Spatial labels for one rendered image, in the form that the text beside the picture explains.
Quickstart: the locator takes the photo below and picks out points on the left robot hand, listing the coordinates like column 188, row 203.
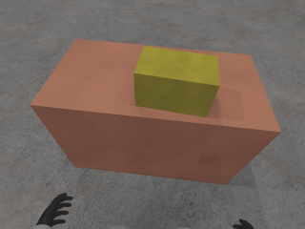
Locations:
column 49, row 215

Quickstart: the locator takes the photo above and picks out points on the right robot hand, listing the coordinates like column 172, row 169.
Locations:
column 244, row 225

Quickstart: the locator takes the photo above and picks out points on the pedestal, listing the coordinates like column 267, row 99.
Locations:
column 88, row 106

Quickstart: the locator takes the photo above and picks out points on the carton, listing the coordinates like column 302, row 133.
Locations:
column 176, row 81

